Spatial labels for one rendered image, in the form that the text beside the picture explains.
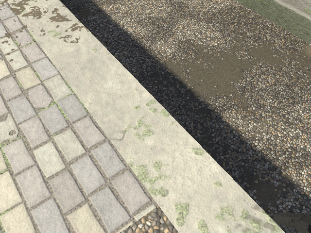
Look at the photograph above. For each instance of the robot right hand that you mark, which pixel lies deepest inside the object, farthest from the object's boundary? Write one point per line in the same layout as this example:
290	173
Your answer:
301	222

